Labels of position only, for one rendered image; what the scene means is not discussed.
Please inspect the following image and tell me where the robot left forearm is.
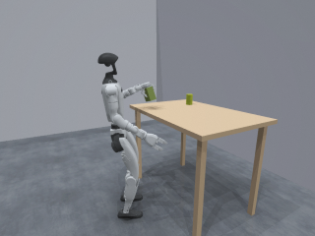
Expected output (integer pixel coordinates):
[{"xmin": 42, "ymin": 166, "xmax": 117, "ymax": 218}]
[{"xmin": 123, "ymin": 84, "xmax": 142, "ymax": 98}]

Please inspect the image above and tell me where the left robot hand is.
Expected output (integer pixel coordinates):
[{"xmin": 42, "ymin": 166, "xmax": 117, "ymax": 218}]
[{"xmin": 141, "ymin": 82, "xmax": 156, "ymax": 97}]

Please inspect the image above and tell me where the robot right upper arm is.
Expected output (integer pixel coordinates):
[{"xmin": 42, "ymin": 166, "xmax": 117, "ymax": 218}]
[{"xmin": 104, "ymin": 84, "xmax": 122, "ymax": 124}]

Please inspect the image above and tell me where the table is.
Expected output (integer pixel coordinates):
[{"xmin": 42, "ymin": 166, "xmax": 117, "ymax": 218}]
[{"xmin": 129, "ymin": 99, "xmax": 278, "ymax": 236}]

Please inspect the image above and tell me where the robot right forearm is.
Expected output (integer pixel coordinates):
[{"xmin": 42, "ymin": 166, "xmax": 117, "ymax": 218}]
[{"xmin": 113, "ymin": 115, "xmax": 147, "ymax": 140}]

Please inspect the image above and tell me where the robot right thigh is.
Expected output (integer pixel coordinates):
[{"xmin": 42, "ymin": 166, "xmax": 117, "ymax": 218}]
[{"xmin": 111, "ymin": 134, "xmax": 139, "ymax": 183}]

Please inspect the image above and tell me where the sponge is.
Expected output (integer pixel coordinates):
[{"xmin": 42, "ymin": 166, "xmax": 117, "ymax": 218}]
[{"xmin": 144, "ymin": 86, "xmax": 157, "ymax": 102}]

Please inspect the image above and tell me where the right robot hand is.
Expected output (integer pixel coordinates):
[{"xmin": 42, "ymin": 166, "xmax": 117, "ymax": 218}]
[{"xmin": 144, "ymin": 133, "xmax": 167, "ymax": 151}]

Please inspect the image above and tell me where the humanoid robot torso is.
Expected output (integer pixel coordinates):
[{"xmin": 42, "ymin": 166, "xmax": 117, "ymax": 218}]
[{"xmin": 101, "ymin": 80, "xmax": 127, "ymax": 141}]

